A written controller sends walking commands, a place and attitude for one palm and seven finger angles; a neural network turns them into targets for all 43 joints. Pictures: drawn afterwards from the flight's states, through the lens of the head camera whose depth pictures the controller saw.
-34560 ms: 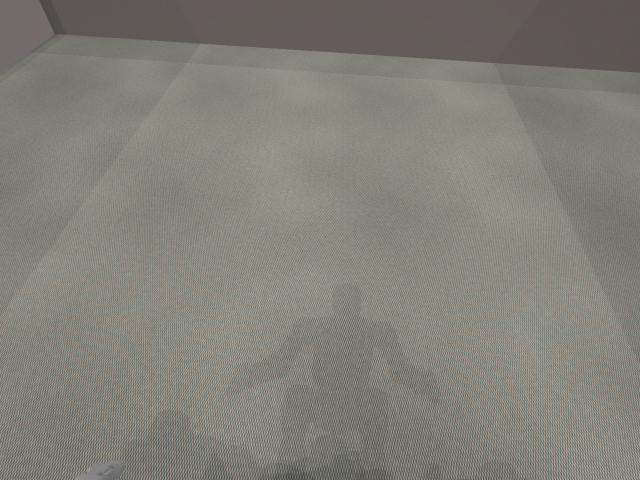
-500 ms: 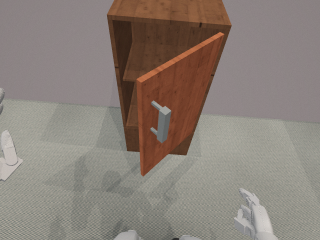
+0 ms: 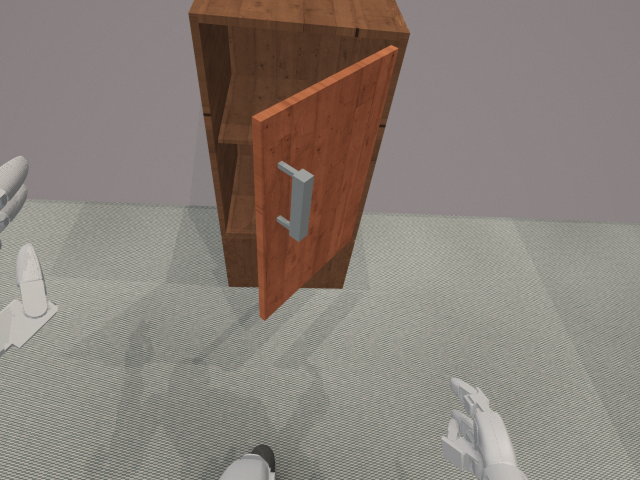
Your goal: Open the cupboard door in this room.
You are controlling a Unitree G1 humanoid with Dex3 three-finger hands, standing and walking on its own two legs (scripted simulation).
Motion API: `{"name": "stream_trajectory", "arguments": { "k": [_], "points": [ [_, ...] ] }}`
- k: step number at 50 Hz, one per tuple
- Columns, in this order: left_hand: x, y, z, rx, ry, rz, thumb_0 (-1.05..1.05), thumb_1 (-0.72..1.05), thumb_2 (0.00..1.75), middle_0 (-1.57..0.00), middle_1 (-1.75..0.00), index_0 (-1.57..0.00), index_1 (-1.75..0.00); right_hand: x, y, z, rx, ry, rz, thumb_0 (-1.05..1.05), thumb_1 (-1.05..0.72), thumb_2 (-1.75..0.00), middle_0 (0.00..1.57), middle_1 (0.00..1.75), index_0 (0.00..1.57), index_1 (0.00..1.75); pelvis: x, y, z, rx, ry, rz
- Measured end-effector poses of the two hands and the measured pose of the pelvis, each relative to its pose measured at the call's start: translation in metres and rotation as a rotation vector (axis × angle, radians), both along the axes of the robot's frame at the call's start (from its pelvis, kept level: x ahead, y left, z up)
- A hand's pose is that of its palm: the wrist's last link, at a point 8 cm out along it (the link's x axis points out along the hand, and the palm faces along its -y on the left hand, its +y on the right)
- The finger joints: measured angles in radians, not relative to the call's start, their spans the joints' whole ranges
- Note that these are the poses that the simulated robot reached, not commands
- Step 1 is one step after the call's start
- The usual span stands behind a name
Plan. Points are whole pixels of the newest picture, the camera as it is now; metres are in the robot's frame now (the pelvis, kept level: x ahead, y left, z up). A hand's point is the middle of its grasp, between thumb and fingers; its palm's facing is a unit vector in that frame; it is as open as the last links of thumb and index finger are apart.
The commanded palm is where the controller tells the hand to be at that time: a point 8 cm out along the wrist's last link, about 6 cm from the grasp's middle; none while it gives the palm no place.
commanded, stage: stop stepping back and stand still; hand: left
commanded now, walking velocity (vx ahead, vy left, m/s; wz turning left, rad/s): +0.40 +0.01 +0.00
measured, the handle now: (291, 201) +0.56 +0.08 -0.02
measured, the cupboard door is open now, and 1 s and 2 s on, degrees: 48 48 48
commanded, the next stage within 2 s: let the arm hang, fingers relaxed in 1.44 s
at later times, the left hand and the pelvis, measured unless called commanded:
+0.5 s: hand out of the picture +0.09 +0.28 +0.20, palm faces +0.43 -0.79 -0.45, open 7.4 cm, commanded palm +0.05 +0.33 +0.19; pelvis -0.08 +0.02 +0.00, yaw +2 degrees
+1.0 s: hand out of the picture +0.09 +0.30 +0.18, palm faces +0.47 -0.72 -0.51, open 7.4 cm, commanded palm +0.03 +0.34 +0.19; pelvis -0.10 +0.03 +0.00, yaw +3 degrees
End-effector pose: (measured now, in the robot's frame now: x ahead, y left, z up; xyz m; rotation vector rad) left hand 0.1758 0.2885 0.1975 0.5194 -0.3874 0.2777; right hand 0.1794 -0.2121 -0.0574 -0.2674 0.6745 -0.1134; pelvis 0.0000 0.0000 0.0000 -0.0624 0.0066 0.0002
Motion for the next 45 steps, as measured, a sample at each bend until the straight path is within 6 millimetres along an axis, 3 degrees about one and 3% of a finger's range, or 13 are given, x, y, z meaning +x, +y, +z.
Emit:
{"name": "stream_trajectory", "arguments": {
  "k": [3,7,13,16,19,24,29,32,35,41,45],
  "points": [
    [-0.014,0.003,0.005,0.043,-0.004,-0.029,0.01,0.89,0.90,-0.22,-0.30,-0.22,-0.30,-0.029,-0.016,0.001,-0.029,-0.007,-0.079,0.01,-0.90,-0.90,0.20,0.30,0.20,0.30,-0.002,0.003,-0.004,-0.009,-0.030,0.020],
    [-0.037,0.025,0.003,0.047,0.023,0.057,0.01,0.89,0.90,-0.22,-0.30,-0.22,-0.31,-0.064,-0.031,-0.003,-0.069,0.033,-0.139,0.01,-0.91,-0.90,0.20,0.30,0.20,0.30,-0.009,0.006,-0.002,-0.010,-0.044,0.042],
    [-0.060,0.050,-0.014,-0.054,-0.048,0.156,0.01,0.89,0.90,-0.22,-0.30,-0.22,-0.30,-0.095,-0.036,-0.016,-0.138,0.077,-0.152,0.01,-0.91,-0.90,0.20,0.30,0.20,0.30,-0.018,0.021,-0.014,-0.025,-0.100,0.015],
    [-0.055,0.052,-0.020,-0.127,-0.099,0.152,0.01,0.89,0.90,-0.21,-0.30,-0.21,-0.30,-0.100,-0.025,-0.020,-0.128,0.061,-0.142,0.01,-0.91,-0.90,0.20,0.30,0.20,0.30,-0.032,0.025,-0.018,-0.021,-0.117,0.022],
    [-0.061,0.045,-0.013,-0.110,-0.083,0.123,0.01,0.89,0.90,-0.21,-0.30,-0.21,-0.30,-0.102,-0.003,-0.013,-0.052,0.015,-0.091,0.01,-0.91,-0.90,0.19,0.30,0.20,0.30,-0.055,0.021,-0.012,-0.002,-0.117,0.038],
    [-0.116,0.027,0.009,0.044,-0.042,0.058,0.01,0.89,0.90,-0.21,-0.30,-0.21,-0.30,-0.103,0.026,-0.007,0.032,-0.028,0.004,0.01,-0.91,-0.90,0.20,0.30,0.20,0.30,-0.080,0.020,-0.009,0.055,-0.067,0.029],
    [-0.147,0.061,0.016,0.001,-0.058,0.216,0.01,0.89,0.90,-0.22,-0.30,-0.22,-0.31,-0.113,0.040,-0.001,0.014,0.037,0.044,0.01,-0.90,-0.90,0.20,0.30,0.20,0.30,-0.083,0.031,0.011,0.075,-0.010,0.053],
    [-0.152,0.085,0.004,-0.069,-0.041,0.326,0.01,0.89,0.90,-0.22,-0.30,-0.22,-0.31,-0.112,0.044,-0.001,-0.020,0.017,0.070,0.01,-0.90,-0.90,0.20,0.30,0.20,0.30,-0.088,0.045,0.010,0.073,0.001,0.076],
    [-0.149,0.093,-0.010,-0.112,-0.016,0.344,0.01,0.89,0.90,-0.21,-0.30,-0.21,-0.30,-0.109,0.047,-0.006,-0.022,-0.014,0.058,0.01,-0.90,-0.90,0.20,0.30,0.20,0.30,-0.099,0.055,0.002,0.083,-0.017,0.085],
    [-0.138,0.069,-0.003,-0.040,0.062,0.222,0.02,0.90,0.90,-0.21,-0.30,-0.21,-0.30,-0.122,0.056,-0.001,0.059,-0.028,0.036,0.01,-0.91,-0.90,0.20,0.30,0.20,0.30,-0.107,0.048,0.009,0.083,-0.040,0.062],
    [-0.135,0.049,0.008,0.057,0.075,0.174,0.01,0.89,0.90,-0.21,-0.30,-0.21,-0.30,-0.128,0.047,-0.010,0.084,-0.005,0.021,0.01,-0.90,-0.90,0.20,0.30,0.20,0.30,-0.101,0.037,0.006,0.072,-0.034,0.049]
  ]
}}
